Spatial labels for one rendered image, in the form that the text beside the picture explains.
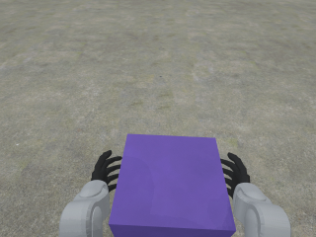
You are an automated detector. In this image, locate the robot right forearm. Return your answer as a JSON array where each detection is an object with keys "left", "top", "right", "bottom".
[{"left": 232, "top": 183, "right": 291, "bottom": 237}]

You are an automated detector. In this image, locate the robot left forearm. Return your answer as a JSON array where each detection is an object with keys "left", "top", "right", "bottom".
[{"left": 58, "top": 180, "right": 111, "bottom": 237}]

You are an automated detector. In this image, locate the carton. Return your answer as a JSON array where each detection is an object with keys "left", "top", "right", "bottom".
[{"left": 109, "top": 133, "right": 237, "bottom": 237}]

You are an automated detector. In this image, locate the left robot hand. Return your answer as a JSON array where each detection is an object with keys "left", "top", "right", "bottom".
[{"left": 91, "top": 150, "right": 122, "bottom": 192}]

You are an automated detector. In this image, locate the right robot hand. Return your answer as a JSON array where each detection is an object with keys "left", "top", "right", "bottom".
[{"left": 220, "top": 152, "right": 251, "bottom": 198}]

